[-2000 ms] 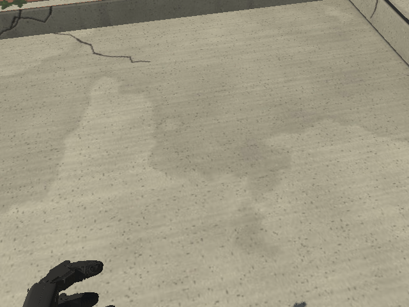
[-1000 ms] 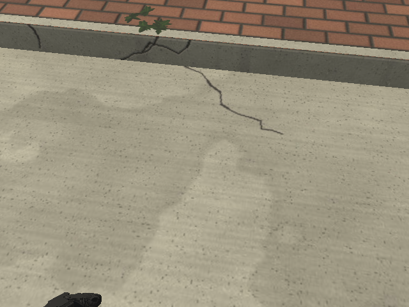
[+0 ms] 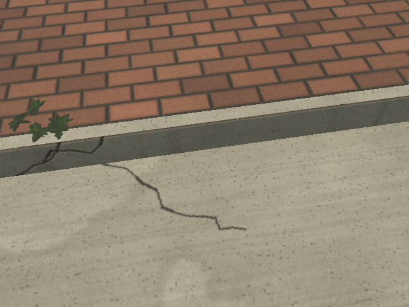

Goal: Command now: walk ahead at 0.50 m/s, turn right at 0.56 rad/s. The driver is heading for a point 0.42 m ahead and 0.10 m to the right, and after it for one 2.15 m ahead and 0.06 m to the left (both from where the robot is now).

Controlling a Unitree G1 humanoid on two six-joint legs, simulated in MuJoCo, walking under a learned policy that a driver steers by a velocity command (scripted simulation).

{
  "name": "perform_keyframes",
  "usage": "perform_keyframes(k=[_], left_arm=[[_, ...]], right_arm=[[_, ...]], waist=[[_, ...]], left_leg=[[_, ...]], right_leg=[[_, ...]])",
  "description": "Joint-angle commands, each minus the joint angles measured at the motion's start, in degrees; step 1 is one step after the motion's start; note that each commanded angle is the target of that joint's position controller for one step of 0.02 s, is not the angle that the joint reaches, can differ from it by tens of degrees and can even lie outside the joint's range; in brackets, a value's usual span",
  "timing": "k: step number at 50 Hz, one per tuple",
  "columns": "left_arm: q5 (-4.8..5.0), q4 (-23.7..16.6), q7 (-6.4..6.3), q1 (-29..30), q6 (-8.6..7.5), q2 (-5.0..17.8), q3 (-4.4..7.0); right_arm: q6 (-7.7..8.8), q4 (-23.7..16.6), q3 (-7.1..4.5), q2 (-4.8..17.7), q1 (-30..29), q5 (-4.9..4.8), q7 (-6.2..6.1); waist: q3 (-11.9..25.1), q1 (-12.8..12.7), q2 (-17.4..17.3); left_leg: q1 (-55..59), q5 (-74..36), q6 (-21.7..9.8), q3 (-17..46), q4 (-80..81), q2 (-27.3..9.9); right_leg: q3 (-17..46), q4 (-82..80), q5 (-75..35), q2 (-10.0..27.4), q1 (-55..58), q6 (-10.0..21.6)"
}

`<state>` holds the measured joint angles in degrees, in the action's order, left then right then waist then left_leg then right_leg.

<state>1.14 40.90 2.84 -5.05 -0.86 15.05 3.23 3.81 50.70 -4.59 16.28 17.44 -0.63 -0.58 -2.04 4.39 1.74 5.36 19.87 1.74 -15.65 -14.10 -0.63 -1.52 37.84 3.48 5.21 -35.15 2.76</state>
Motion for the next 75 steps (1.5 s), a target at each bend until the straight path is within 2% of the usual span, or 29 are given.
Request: perform_keyframes(k=[1, 3, 4, 5, 6, 7, 8, 10, 18, 24, 27, 28, 29, 30, 31, 32, 34, 38, 47, 51, 52, 53, 54, 56, 58, 62, 70, 73, 75], left_arm=[[-0.02, -4.94, 0.44, 0.08, -0.39, 6.22, 2.18], [0.32, -0.48, -0.61, -16.95, 0.05, 12.01, 5.62], [0.69, 0.62, -1.88, -20.88, 0.51, 18.23, 7.1], [0.27, -2.08, -1.29, -18.54, -0.76, 19.83, 6.53], [0.05, -2.09, -0.73, -18.14, -1.73, 14.42, 5.0], [-0.03, -1.82, -0.75, -16.23, -2.45, 12.26, 4.35], [0.02, -2.3, -0.87, -12.21, -2.72, 10.61, 3.83], [-0.87, -3.99, -1.42, -7.76, -2.78, 7.87, 2.8], [-0.07, -2.57, -3.79, -13.02, -2.48, 10.67, 3.6], [-0.33, 0.35, -4.04, -16.97, -2.21, 9.58, 3.23], [-0.6, 0.74, -3.89, -15.89, -1.75, 9.87, 3.19], [-1.01, 0.38, -3.89, -15.59, -1.69, 8.68, 2.6], [-2.02, -0.57, -4.01, -19.15, -1.97, 6.34, 1.5], [-3.19, 0.32, -3.03, -26.91, -2.41, 6.45, 1.91], [-4.95, 0.8, -3.03, -21.53, -2.6, 8.8, 1.97], [-4.36, -0.35, -2.51, -14.87, -2.96, 9.13, 1.94], [-4.74, -1.88, -1.98, -10.46, -2.91, 7.5, 1.29], [-4.68, -1.38, -1.45, -10.89, -1.68, 6.02, 0.22], [-2.97, -5.66, -1.52, 4.43, -2.69, 5.16, -1.43], [-2.84, -3.49, -2.73, -3.53, -3.86, 7.12, -0.63], [-3.55, -2.07, -3.51, -8.91, -4.48, 9.6, 0.21], [-4.76, -1.63, -4.51, -17.19, -4.7, 14.27, 1.36], [-4.68, -1.17, -4.57, -16.98, -3.49, 18.82, 2.49], [-3.46, -1.82, -3.94, -10.95, -2.77, 9.18, 0.74], [-3.33, -1.07, -3.9, -9.08, -3.37, 6.16, -0.26], [-2.67, 1.57, -3.43, -12.27, -4.96, 6.64, 0.19], [-2.35, 4.32, -3.3, -12.86, -4.73, 8.45, 0.82], [-2.26, 5.58, -3.6, -15.39, -4.22, 8.8, 0.67], [-1.89, 5.87, -3.63, -14.79, -3.33, 10.1, 0.72]], right_arm=[[-0.72, -2.95, -3.04, 12.43, -2.12, -1.09, -0.53], [-1.25, -3.48, -2.47, 11.41, -3.05, -1.08, -0.77], [-0.66, -5.49, -0.54, 5.0, -0.82, 1.61, -0.65], [1.59, -7.97, 0.89, 2.56, 0.46, 1.17, -0.03], [3.31, -9.08, -0.32, 7.85, -6.75, -1.28, 0.71], [4.3, -9.96, -0.22, 7.96, -9.07, -2.02, 0.95], [4.65, -8.97, -0.23, 7.38, -8.79, -0.76, 0.44], [3.55, -8.12, -0.97, 8.28, -7.27, 0.77, 0.3], [2.1, -11.88, 0.62, 3.51, -18.63, 1.0, 0.87], [3.36, -12.79, 0.51, 5.65, -20.95, 0.26, 2.73], [3.56, -11.33, -0.45, 7.85, -14.73, 0.52, 2.61], [3.64, -9.4, -1.34, 9.84, -7.44, 0.94, 2.42], [3.63, -8.5, -2.14, 13.67, 0.94, 1.41, 2.56], [1.35, -4.95, -2.88, 16.26, 8.15, 4.38, 2.13], [0.14, -5.94, -1.84, 11.85, 4.29, 2.44, 2.32], [-0.43, -6.92, -1.13, 9.23, -0.11, 1.94, 2.25], [-0.5, -5.72, -0.4, 7.4, -1.16, 1.66, 2.07], [-0.01, -3.54, -0.81, 8.69, 0.79, 0.83, 1.96], [-0.77, -0.94, -1.86, 9.36, 6.91, 1.41, 1.57], [-0.82, -1.86, -2.28, 10.41, 3.54, 1.33, 1.01], [-0.36, -2.27, -1.83, 9.0, 3.18, 0.94, 1.18], [0.28, -4.21, -0.62, 5.04, 2.27, 0.44, 1.35], [-0.11, -6.07, 0.04, 2.52, 6.55, -0.38, 1.15], [-1.88, -3.23, -0.63, 7.03, 4.83, 2.08, 1.22], [-2.44, -3.61, -0.33, 5.2, 1.41, 2.66, 2.11], [-3.51, -5.29, 0.21, 3.9, -2.88, 2.7, 3.59], [-3.04, -10.54, 2.68, 1.29, -17.06, 2.84, 5.17], [-3.46, -9.56, 2.49, 2.76, -13.71, 3.45, 3.74], [-2.45, -6.01, 1.76, 3.6, -3.28, 4.44, 2.85]], waist=[[0.67, -4.36, -6.68], [9.5, -13.37, -4.25], [12.67, -11.29, 8.79], [22.0, -7.97, 12.75], [18.52, -11.4, 4.66], [11.64, -10.24, 3.68], [7.84, -7.4, -0.9], [5.42, -3.98, 0.74], [1.45, -7.23, 2.55], [0.48, -8.75, 4.5], [2.32, -5.2, 5.51], [8.14, -2.05, 3.76], [17.58, -0.81, -4.93], [21.67, -1.66, -20.25], [14.29, -2.06, -10.78], [7.45, -1.94, -5.4], [2.7, -3.43, -4.88], [3.58, -4.79, -7.38], [0.74, 0.08, -6.64], [2.65, -5.4, -5.68], [5.94, -7.95, -2.72], [12.91, -11.75, 5.08], [14.07, -8.89, 17.17], [3.32, -6.01, 2.72], [-0.3, -5.09, 3.22], [1.58, -4.73, 4.43], [-0.18, -5.96, 4.03], [3.63, -4.95, 4.98], [7.58, -0.11, 2.59]], left_leg=[[0.84, -52.62, -7.98, 3.2, -7.39, -16.51], [-9.04, -52.03, -4.54, 0.89, -31.29, -12.61], [-29.6, -13.12, -1.19, 1.01, -51.52, -6.64], [-45.33, 15.9, 0.42, 14.88, -65.09, 3.53], [-51.78, 11.83, -0.84, 20.99, -66.68, 0.15], [-53.12, 6.57, -2.33, 20.2, -63.11, -2.24], [-49.56, 2.27, -2.48, 20.34, -57.93, -4.78], [-42.11, -2.12, -1.72, 20.71, -51.57, -6.78], [-37.33, -23.0, 2.45, 18.59, -22.72, -1.82], [-36.07, -23.71, -0.8, 18.99, -14.89, -1.8], [-29.25, -16.51, -5.1, 15.29, -12.26, 0.5], [-18.49, -18.62, -7.63, 16.65, -13.33, -0.54], [-0.1, -20.68, -13.82, 31.2, -15.39, -10.09], [11.78, -11.99, -19.96, 56.48, -6.98, -20.58], [7.68, -2.24, -17.93, 59.68, -2.84, -18.32], [0.53, -1.68, -16.07, 50.79, -2.5, -15.99], [-8.42, -13.65, -14.16, 42.04, -0.98, -11.36], [-12.06, -22.76, -15.47, 36.32, 0.38, -7.66], [-12.64, -21.33, -13.29, 36.51, -0.26, -5.67], [-17.16, -26.49, -9.52, 38.53, -9.26, -4.37], [-20.42, -26.11, -7.78, 36.3, -17.21, -1.13], [-25.56, -16.06, -6.13, 30.02, -32.2, 2.71], [-39.3, 12.04, -5.3, 22.52, -42.44, 10.13], [-41.55, 5.26, -5.71, 22.12, -49.51, 1.7], [-39.52, 0.28, -4.44, 20.5, -47.53, -1.13], [-41.46, -5.36, -3.09, 18.62, -47.97, -1.83], [-33.83, -16.09, -3.2, 11.53, -25.48, -0.71], [-26.64, -9.42, -6.88, 9.62, -24.48, 2.86], [-14.19, -10.98, -9.77, 9.52, -15.65, 6.1]], right_leg=[[-4.57, -0.75, 7.54, -4.29, 5.17, 3.28], [-4.05, -5.96, 4.4, -8.67, 30.2, 7.3], [17.87, -8.08, 4.96, 4.06, 46.46, 12.85], [49.66, -18.77, 17.01, 14.17, 57.28, 23.09], [45.68, -22.48, 17.43, 13.5, 55.79, 19.63], [37.04, -22.16, 13.9, 11.4, 48.89, 17.36], [30.51, -21.91, 8.18, 8.6, 40.47, 15.07], [23.96, -23.74, -1.12, 5.47, 30.3, 13.75], [15.75, -25.0, -1.54, -0.16, 21.32, 10.39], [19.36, -20.27, 0.28, 5.17, 30.11, 8.93], [17.36, -12.64, -18.3, 4.89, 34.89, 6.86], [14.13, -2.6, -24.27, 1.85, 33.25, 5.37], [10.92, 14.79, -11.08, -3.16, 21.52, 2.73], [3.21, 32.24, 24.38, -13.5, 5.31, -1.05], [8.07, 35.47, 25.36, -9.36, -2.64, -0.23], [7.45, 34.01, 19.32, -6.32, -3.14, -0.26], [6.47, 27.49, 15.12, -3.4, 0.58, -0.91], [3.9, 18.99, 16.6, -3.14, 5.26, -3.48], [2.22, -2.38, 3.52, -4.62, 7.5, -5.72], [2.55, -11.53, 4.71, -6.62, 23.91, -3.45], [5.69, -13.97, 6.19, -3.5, 33.02, -1.63], [17.96, -17.42, 17.62, 9.59, 43.29, 1.39], [40.27, -25.81, 25.65, 19.98, 47.98, 6.86], [32.83, -25.5, 28.03, 16.27, 36.65, 6.5], [18.72, -26.95, 10.09, 11.36, 31.38, 4.89], [7.47, -26.5, -10.69, 9.46, 33.32, 4.95], [-7.08, -25.34, -23.18, 7.08, 30.02, 2.91], [-7.88, -15.63, -40.86, 8.78, 33.28, 3.18], [-9.34, 0.6, -41.95, 7.76, 31.21, 2.45]])
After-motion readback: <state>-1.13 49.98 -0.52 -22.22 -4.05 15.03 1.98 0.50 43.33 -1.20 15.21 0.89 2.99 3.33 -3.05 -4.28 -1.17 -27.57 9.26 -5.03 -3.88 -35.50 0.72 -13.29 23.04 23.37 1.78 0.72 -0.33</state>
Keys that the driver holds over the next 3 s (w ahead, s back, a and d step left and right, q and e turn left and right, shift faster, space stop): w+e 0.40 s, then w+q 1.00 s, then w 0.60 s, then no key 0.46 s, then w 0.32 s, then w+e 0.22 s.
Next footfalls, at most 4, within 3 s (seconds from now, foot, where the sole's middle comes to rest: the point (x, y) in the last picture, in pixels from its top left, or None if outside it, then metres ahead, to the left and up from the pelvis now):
0.06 right None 0.20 -0.11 -0.77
0.56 left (195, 289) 0.53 0.03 -0.77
1.04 right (258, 229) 0.72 -0.20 -0.77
1.52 left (191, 190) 0.91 0.02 -0.77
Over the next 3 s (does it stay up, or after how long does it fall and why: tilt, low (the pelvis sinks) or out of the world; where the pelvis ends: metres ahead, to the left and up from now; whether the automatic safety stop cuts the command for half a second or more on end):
stays up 1.44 0.12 0.17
